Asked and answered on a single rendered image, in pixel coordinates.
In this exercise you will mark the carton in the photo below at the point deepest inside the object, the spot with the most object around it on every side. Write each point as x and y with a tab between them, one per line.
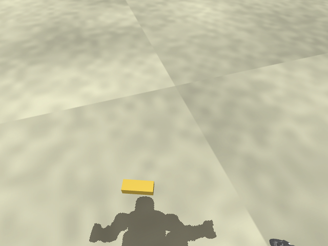
142	187

